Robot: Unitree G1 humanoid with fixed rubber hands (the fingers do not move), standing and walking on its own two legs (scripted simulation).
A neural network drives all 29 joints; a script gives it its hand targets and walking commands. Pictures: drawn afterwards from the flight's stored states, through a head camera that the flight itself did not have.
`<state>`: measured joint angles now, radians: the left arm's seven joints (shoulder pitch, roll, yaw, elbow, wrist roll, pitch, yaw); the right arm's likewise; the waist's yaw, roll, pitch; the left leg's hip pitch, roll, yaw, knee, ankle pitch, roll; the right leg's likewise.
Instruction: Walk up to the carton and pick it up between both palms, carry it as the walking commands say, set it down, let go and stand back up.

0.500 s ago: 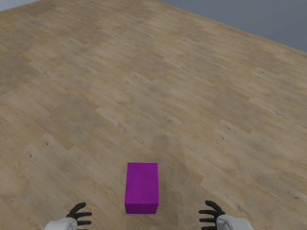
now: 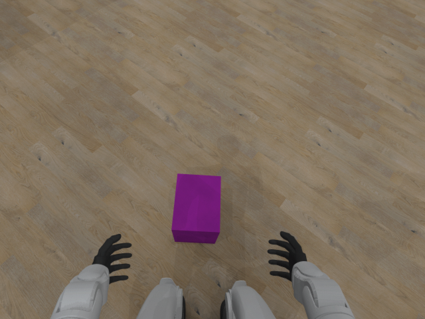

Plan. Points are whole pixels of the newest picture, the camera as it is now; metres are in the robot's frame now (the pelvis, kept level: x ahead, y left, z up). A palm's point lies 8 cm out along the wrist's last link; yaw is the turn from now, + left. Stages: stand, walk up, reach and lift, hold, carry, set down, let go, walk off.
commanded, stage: reach and lift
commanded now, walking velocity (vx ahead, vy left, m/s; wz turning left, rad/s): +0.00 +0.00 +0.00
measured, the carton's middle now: (197, 210) +0.50 +0.01 -0.59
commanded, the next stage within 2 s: none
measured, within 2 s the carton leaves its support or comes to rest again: neither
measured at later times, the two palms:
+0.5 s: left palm (124, 200) +0.38 +0.18 -0.14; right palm (275, 207) +0.36 -0.17 -0.13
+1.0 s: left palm (135, 160) +0.50 +0.17 -0.16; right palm (264, 167) +0.48 -0.16 -0.16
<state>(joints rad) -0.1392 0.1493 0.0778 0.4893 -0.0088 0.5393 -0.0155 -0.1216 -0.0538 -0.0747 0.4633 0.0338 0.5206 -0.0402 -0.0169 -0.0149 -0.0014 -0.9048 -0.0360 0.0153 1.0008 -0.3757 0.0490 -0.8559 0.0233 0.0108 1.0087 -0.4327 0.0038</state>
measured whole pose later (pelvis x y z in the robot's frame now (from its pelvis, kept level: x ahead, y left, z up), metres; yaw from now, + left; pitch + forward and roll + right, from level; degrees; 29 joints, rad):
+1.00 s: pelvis -0.01 +0.00 -0.04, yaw -2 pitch +45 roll -3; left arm -1.16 0.22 0.28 0.96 0.07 0.11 0.04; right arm -1.06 -0.10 -0.35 0.84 -0.02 0.09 -0.13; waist 0.00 -0.01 -0.03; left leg -1.54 -0.03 -0.02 1.06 -0.30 0.04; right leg -1.48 0.05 0.00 1.05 -0.34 0.01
